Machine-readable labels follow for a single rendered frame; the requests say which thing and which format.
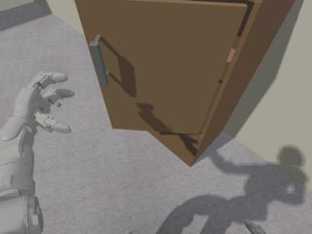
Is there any right robot hand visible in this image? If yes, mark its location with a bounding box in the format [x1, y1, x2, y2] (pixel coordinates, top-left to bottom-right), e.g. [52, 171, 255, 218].
[244, 219, 266, 234]

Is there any cupboard door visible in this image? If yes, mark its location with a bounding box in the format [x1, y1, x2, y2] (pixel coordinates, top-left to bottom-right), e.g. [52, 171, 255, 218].
[74, 0, 248, 135]

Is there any handle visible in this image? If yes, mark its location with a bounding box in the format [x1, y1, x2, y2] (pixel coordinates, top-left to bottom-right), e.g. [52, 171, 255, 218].
[89, 34, 109, 87]

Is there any robot left upper arm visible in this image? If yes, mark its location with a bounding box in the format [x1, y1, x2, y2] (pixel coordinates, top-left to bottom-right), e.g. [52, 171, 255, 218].
[0, 195, 44, 234]

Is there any left robot hand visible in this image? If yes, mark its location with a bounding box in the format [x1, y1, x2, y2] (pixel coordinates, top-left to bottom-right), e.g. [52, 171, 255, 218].
[13, 70, 75, 134]

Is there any left robot forearm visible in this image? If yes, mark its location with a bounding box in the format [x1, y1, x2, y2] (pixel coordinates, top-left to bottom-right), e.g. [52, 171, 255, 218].
[0, 116, 38, 202]

